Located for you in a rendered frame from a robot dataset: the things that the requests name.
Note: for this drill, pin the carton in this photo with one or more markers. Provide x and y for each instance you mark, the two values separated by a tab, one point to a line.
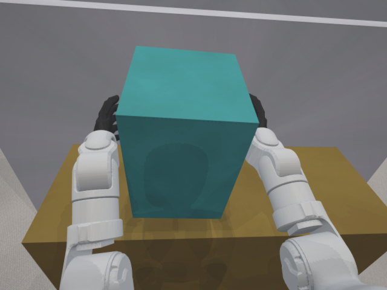
186	122

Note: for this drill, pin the left robot upper arm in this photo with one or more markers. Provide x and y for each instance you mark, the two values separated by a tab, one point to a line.
101	271

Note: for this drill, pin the pedestal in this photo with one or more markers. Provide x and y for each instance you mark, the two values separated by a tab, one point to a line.
240	251

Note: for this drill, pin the right robot upper arm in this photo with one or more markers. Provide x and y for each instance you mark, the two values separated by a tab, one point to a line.
320	261

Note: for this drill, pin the left robot hand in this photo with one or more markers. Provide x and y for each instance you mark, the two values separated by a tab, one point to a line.
106	118

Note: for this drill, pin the right robot hand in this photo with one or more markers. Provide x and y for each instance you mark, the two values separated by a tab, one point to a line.
259	111

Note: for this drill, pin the right robot forearm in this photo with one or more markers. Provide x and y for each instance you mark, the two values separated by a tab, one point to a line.
295	209

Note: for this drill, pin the left robot forearm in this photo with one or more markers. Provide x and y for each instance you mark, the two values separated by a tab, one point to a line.
95	193

